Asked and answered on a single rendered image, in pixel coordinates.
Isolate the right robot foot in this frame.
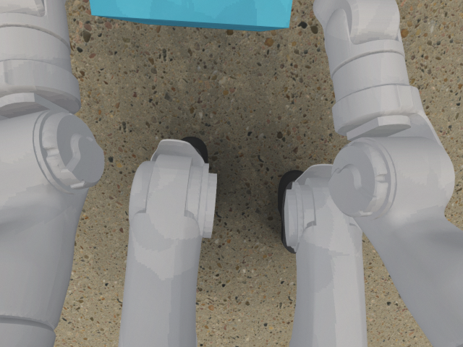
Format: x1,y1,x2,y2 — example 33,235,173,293
278,170,304,254

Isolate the robot left upper arm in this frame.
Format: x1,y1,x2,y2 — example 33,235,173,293
0,109,104,347

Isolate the robot right forearm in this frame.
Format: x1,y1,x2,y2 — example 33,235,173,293
313,0,444,149

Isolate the left robot thigh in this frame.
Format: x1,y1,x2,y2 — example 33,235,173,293
118,154,217,347

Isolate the robot left forearm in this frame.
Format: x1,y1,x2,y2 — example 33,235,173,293
0,0,81,121

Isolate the carton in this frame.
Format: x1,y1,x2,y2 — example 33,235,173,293
90,0,292,32

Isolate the robot right upper arm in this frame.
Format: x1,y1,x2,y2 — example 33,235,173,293
328,137,463,347

